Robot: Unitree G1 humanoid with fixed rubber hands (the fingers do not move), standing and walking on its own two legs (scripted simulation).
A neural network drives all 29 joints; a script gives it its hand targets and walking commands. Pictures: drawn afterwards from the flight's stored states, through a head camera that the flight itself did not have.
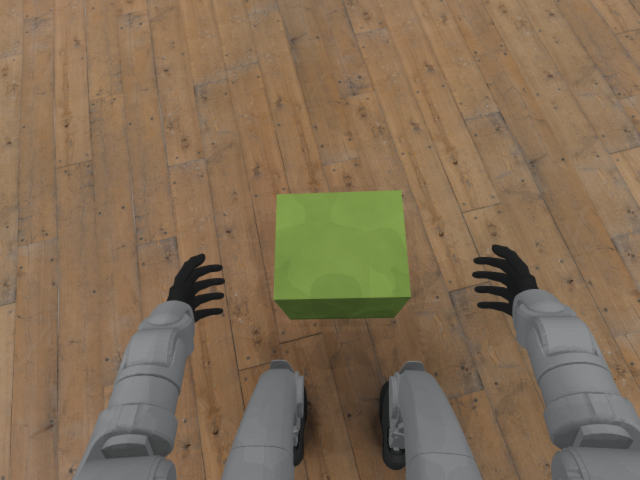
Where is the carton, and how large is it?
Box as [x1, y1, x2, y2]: [274, 190, 410, 319]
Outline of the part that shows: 401,190 277,194 274,300 290,319 393,317 410,297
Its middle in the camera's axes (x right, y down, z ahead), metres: +0.05 +0.05 +1.00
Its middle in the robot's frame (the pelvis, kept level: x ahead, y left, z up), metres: +0.51 +0.02 -0.54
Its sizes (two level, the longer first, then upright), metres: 0.292 0.251 0.286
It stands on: the floor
